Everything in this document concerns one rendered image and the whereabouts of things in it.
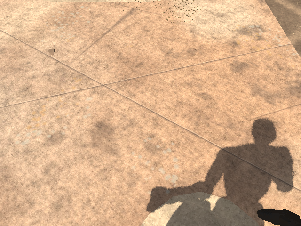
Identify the robot right hand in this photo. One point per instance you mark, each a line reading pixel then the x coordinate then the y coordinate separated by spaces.
pixel 279 217

